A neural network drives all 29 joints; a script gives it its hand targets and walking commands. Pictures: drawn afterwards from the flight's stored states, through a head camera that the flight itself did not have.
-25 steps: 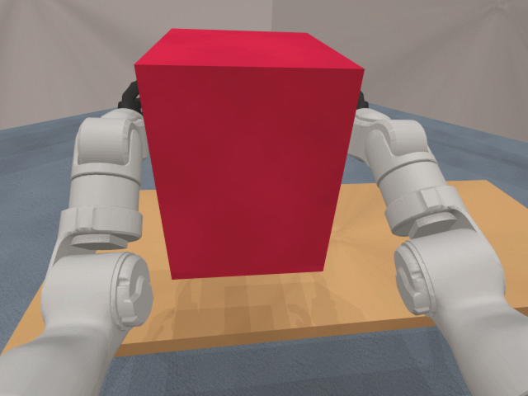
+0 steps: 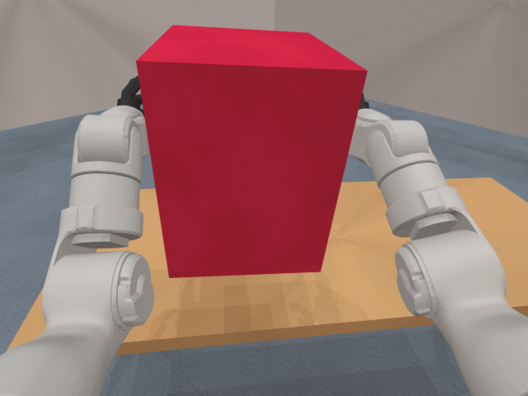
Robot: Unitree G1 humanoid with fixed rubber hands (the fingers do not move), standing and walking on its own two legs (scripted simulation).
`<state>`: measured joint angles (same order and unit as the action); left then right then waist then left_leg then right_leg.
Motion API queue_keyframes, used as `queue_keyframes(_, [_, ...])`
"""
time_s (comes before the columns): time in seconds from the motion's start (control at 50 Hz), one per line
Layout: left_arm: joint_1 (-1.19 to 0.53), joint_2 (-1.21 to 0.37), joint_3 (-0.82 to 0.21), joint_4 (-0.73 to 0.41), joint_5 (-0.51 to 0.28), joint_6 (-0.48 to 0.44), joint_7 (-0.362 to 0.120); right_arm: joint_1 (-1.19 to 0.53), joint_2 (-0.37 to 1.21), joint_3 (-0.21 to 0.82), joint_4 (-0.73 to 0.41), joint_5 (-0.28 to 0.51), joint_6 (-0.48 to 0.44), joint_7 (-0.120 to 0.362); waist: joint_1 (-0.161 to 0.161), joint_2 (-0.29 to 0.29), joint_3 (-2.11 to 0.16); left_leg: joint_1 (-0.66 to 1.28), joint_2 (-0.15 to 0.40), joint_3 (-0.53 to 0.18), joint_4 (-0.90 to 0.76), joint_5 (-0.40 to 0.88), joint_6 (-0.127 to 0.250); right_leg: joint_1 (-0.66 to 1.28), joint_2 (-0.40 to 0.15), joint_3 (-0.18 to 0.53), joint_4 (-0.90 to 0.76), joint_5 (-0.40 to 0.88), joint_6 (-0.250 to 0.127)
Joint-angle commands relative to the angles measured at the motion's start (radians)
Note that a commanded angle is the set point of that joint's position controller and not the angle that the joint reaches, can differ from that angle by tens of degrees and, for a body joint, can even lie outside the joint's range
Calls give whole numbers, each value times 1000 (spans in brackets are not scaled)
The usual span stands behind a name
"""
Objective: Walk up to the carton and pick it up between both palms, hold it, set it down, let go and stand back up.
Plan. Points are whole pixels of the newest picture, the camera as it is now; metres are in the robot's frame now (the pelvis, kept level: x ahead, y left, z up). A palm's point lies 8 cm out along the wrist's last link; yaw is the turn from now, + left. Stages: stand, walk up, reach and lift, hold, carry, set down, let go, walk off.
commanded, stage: hold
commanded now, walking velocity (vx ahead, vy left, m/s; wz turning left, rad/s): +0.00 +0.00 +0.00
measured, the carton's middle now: (244, 145) +0.40 +0.01 +0.28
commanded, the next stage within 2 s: set down in 1.92 s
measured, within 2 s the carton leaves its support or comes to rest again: neither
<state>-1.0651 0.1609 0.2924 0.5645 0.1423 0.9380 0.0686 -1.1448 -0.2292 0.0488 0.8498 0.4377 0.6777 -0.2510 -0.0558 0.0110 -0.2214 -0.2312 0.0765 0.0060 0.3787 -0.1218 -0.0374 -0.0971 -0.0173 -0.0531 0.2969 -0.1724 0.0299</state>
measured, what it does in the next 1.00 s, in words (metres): stands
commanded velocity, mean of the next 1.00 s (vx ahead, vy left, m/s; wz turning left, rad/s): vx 0.00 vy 0.00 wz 0.00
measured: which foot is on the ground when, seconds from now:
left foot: down 0.00-1.00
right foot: down 0.00-1.00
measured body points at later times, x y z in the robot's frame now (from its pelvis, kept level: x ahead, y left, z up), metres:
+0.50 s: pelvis +0.01 +0.00 +0.00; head -0.09 +0.01 +0.44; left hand +0.39 +0.17 +0.31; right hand +0.39 -0.15 +0.31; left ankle +0.05 +0.14 -0.75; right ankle -0.01 -0.14 -0.75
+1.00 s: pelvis +0.01 +0.00 +0.00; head -0.09 +0.01 +0.44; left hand +0.39 +0.16 +0.32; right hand +0.39 -0.15 +0.31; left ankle +0.05 +0.14 -0.75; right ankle -0.01 -0.14 -0.75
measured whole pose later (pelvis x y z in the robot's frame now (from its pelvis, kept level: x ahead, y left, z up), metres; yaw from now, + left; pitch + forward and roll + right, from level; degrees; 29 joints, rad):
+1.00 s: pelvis +0.01 +0.00 +0.00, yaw +0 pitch -2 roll -2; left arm -1.03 0.14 0.31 0.49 0.16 0.95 0.06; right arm -1.11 -0.23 0.07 0.80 0.46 0.69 -0.27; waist -0.07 0.01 -0.21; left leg -0.21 0.08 0.00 0.38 -0.13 -0.04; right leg -0.07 -0.01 -0.05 0.29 -0.18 0.03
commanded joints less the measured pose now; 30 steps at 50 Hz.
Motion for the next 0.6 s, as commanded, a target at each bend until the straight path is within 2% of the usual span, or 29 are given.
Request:
queue_keyframes(0.0, [-880, -582, -270, -283, -207, -127, -167, -878, 672, 138, -335, 181, -17, 146, -8, 40, -361, 230, -116, -16, -19, 146, 2, -1, 108, 50, -47, 142, 23])
queue_keyframes(0.58, [-835, -595, -300, -347, -191, -108, -178, -852, 674, 171, -396, 199, -12, 130, -18, 48, -350, 246, -117, -13, -11, 182, -3, 21, 113, 47, -44, 178, 24])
